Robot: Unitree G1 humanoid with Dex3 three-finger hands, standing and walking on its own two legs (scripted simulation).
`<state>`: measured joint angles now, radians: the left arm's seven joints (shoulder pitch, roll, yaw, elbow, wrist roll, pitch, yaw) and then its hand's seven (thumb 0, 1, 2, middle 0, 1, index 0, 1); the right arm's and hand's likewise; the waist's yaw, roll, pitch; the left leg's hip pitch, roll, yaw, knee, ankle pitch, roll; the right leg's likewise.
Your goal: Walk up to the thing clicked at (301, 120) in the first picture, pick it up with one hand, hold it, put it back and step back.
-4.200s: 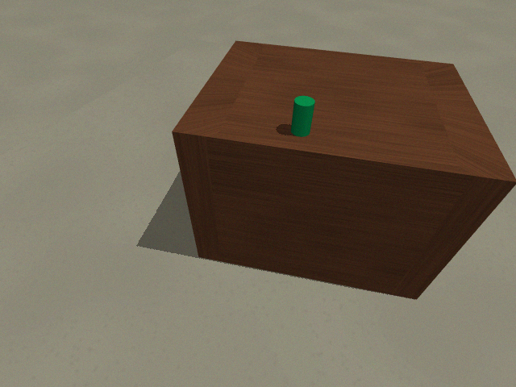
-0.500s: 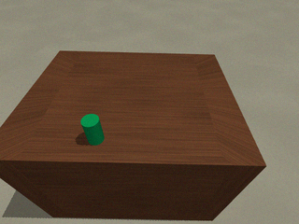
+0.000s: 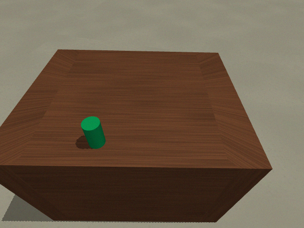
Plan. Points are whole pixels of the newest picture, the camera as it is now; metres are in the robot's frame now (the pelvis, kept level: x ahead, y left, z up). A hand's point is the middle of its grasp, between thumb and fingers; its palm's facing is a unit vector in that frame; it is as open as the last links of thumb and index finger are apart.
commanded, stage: walk up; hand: left
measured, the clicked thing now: (94, 133) +0.44 +0.20 -0.03
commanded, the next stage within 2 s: stand in 0.28 s
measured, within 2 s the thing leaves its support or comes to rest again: neither
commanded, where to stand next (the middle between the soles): +0.04 +0.00 m, yaw -1 degrees
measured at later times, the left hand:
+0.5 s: hand out of the picture +0.07 +0.25 -0.15, palm faces -0.02 -0.94 -0.34, open 7.4 cm
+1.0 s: hand out of the picture +0.06 +0.24 -0.15, palm faces -0.02 -0.94 -0.34, open 7.4 cm
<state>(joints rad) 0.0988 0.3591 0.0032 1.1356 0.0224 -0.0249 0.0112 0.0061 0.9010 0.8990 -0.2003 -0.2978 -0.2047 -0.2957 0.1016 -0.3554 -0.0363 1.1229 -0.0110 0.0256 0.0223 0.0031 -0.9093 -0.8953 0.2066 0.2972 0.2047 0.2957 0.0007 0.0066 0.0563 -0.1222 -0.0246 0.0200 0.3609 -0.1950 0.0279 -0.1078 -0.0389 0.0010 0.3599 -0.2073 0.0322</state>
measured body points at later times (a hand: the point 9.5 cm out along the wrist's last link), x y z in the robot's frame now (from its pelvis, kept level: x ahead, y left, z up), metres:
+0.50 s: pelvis +0.00 +0.00 +0.00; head +0.01 +0.00 +0.45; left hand +0.08 +0.30 -0.13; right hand +0.09 -0.30 -0.13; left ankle +0.00 +0.10 -0.75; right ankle -0.01 -0.14 -0.75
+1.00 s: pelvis -0.01 -0.02 +0.00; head +0.00 -0.02 +0.45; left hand +0.06 +0.29 -0.13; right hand +0.07 -0.32 -0.13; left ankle +0.00 +0.10 -0.75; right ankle -0.01 -0.14 -0.75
